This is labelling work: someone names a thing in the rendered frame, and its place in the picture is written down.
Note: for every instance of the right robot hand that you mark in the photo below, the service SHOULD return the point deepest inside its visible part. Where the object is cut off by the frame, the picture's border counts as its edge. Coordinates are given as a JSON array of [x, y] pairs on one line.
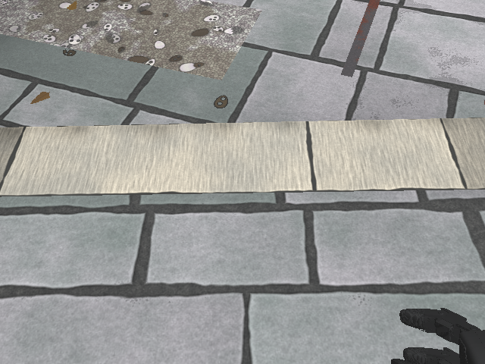
[[451, 327]]

